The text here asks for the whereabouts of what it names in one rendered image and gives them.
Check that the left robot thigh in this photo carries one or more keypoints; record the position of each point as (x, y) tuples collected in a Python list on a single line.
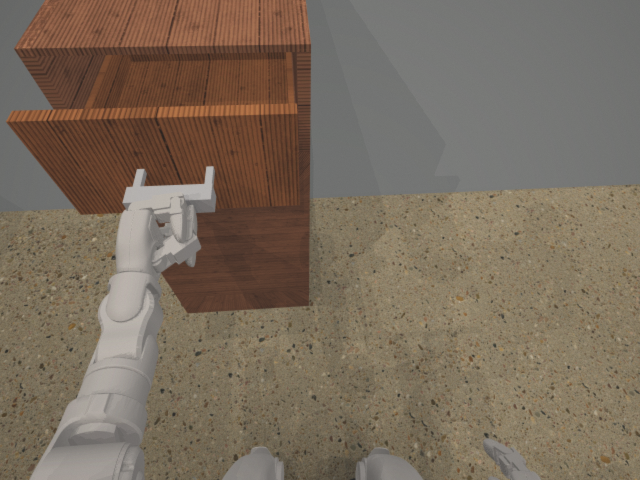
[(257, 466)]

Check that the left robot upper arm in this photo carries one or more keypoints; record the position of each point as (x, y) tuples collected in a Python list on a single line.
[(108, 461)]

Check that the robot left forearm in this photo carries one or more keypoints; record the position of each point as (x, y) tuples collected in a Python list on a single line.
[(110, 406)]

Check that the cabinet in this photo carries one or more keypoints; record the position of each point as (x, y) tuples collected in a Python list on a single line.
[(252, 257)]

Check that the right robot hand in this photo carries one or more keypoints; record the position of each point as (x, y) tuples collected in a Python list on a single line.
[(511, 463)]

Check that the handle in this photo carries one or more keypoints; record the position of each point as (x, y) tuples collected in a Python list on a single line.
[(202, 196)]

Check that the right robot shin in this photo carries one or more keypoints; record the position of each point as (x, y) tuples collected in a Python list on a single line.
[(379, 450)]

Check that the drawer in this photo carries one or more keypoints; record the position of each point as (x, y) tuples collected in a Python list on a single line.
[(173, 115)]

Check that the left robot hand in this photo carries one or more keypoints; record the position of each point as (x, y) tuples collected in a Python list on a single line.
[(139, 235)]

